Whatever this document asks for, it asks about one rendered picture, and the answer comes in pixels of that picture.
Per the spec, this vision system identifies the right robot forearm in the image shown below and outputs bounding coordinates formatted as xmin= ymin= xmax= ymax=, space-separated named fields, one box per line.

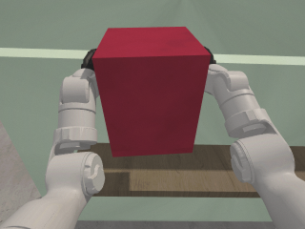
xmin=204 ymin=64 xmax=295 ymax=170

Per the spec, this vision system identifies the carton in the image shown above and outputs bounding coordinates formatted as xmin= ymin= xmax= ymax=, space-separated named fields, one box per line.
xmin=91 ymin=27 xmax=211 ymax=157

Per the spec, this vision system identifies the robot left hand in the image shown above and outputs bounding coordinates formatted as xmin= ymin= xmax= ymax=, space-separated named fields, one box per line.
xmin=81 ymin=49 xmax=97 ymax=71

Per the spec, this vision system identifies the table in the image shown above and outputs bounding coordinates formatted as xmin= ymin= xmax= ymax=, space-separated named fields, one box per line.
xmin=77 ymin=142 xmax=305 ymax=198

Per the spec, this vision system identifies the robot right hand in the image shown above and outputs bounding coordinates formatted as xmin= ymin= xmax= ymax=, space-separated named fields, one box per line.
xmin=204 ymin=46 xmax=216 ymax=65

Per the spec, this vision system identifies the robot right upper arm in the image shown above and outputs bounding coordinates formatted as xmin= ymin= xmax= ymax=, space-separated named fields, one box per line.
xmin=230 ymin=132 xmax=305 ymax=229

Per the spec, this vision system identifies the robot left upper arm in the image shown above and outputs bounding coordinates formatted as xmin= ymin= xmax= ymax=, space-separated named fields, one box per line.
xmin=0 ymin=152 xmax=105 ymax=229

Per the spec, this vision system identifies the left robot forearm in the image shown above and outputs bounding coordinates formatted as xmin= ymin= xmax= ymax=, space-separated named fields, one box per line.
xmin=45 ymin=68 xmax=99 ymax=190

